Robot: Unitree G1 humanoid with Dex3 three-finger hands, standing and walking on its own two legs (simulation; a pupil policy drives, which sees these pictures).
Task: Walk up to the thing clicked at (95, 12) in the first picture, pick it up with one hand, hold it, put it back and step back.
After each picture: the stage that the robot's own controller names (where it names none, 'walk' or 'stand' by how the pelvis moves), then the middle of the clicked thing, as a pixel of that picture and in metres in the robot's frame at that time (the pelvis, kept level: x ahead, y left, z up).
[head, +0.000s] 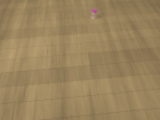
stand; (94, 14) +1.85 -0.12 -0.72
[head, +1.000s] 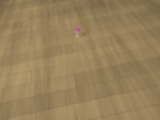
walk; (78, 32) +1.70 +0.21 -0.69
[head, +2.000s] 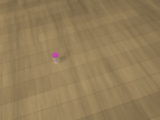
walk; (56, 58) +1.05 +0.38 -0.71
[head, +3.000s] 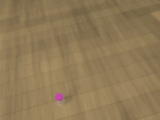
walk; (60, 99) +0.60 +0.30 -0.72
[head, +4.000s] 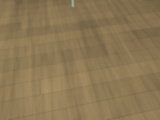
walk; out of the picture +0.36 +0.19 -0.71
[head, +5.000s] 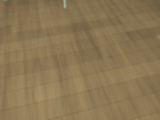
stand; out of the picture +0.29 +0.18 -0.72
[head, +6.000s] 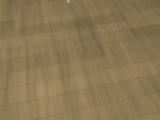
stand; out of the picture +0.28 +0.19 -0.72
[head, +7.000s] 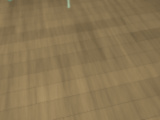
stand; out of the picture +0.28 +0.19 -0.73
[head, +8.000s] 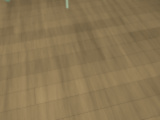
stand; out of the picture +0.27 +0.19 -0.73
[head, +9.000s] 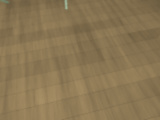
stand; out of the picture +0.26 +0.19 -0.73
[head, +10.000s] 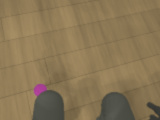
go down; (41, 91) +0.32 +0.20 -0.45
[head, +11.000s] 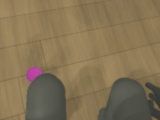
go down; (36, 76) +0.35 +0.23 -0.31
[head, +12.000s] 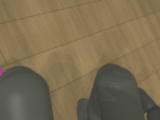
close in; out of the picture +0.32 +0.25 -0.23
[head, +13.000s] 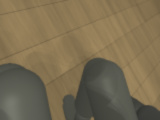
close; out of the picture +0.32 +0.25 -0.21
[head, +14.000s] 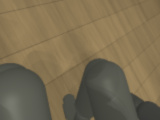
lift; out of the picture +0.32 +0.26 -0.21
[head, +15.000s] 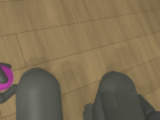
lift; (0, 83) +0.27 +0.27 -0.12
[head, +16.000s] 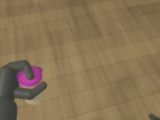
lift; (32, 85) +0.31 +0.18 +0.03
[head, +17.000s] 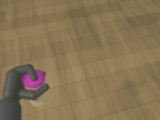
hold; (37, 88) +0.31 +0.17 +0.01
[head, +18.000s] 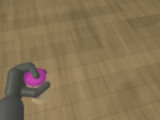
hold; (38, 86) +0.32 +0.18 +0.00
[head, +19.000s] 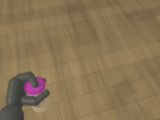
crouch; (38, 95) +0.30 +0.17 -0.04
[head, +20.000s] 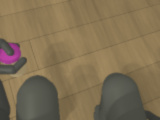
lower; (13, 61) +0.39 +0.23 -0.11
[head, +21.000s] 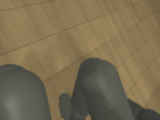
lower; out of the picture +0.36 +0.27 -0.22
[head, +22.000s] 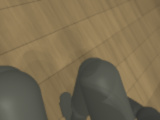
lower; out of the picture +0.35 +0.27 -0.21
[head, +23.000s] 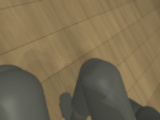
lower; out of the picture +0.35 +0.27 -0.22
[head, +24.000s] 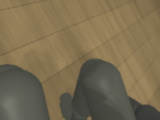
lower; out of the picture +0.34 +0.27 -0.21
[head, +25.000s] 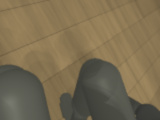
open; out of the picture +0.32 +0.25 -0.22
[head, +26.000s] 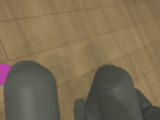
stand; (2, 77) +0.31 +0.23 -0.23
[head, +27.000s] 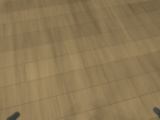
stand; out of the picture +0.27 +0.17 -0.60
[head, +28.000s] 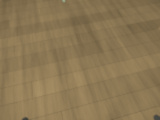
stand; out of the picture +0.28 +0.17 -0.66
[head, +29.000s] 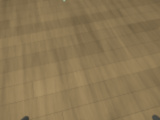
stand; out of the picture +0.27 +0.17 -0.67
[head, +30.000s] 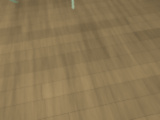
stand; out of the picture +0.30 +0.16 -0.72
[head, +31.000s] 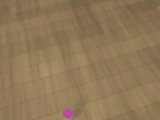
walk; (68, 115) +0.38 +0.16 -0.71
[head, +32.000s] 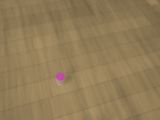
walk; (60, 79) +0.65 +0.14 -0.70
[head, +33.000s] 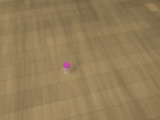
stand; (66, 68) +0.92 +0.21 -0.71
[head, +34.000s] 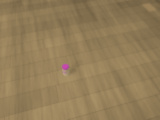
stand; (65, 70) +0.91 +0.20 -0.72
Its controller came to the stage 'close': yes
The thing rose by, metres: 0.71
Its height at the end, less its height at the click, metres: +0.00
